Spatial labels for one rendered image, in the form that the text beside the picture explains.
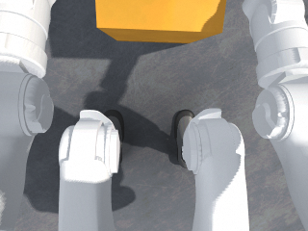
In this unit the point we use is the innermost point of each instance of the robot foot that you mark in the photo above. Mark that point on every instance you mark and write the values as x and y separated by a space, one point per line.
117 119
181 122

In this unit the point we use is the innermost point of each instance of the robot left foot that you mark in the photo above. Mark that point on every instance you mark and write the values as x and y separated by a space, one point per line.
117 119

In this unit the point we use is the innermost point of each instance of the right robot upper arm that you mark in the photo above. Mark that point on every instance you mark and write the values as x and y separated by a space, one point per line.
281 115

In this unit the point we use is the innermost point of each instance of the carton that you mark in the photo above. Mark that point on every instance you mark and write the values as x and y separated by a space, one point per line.
164 21

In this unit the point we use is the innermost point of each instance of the robot right forearm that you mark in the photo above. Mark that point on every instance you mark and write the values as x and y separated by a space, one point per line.
280 38

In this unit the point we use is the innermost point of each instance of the robot right foot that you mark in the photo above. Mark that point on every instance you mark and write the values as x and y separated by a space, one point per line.
181 122

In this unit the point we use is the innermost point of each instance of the left robot upper arm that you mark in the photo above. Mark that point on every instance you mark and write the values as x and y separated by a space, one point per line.
26 109

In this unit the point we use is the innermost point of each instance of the robot left forearm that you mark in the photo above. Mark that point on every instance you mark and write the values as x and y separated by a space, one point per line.
24 27

